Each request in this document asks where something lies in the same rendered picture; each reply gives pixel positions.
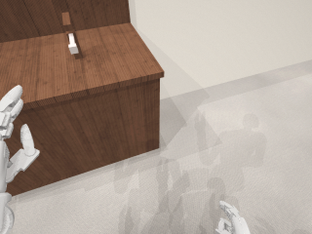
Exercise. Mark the tap lever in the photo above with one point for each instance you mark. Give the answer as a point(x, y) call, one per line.
point(72, 46)

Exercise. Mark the left robot forearm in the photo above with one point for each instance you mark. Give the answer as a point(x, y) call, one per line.
point(7, 216)

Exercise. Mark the counter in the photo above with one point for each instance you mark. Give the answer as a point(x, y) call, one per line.
point(85, 110)

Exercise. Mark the robot right hand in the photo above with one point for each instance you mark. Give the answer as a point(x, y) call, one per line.
point(238, 224)

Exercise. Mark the robot left hand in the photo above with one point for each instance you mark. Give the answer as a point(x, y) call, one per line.
point(10, 107)

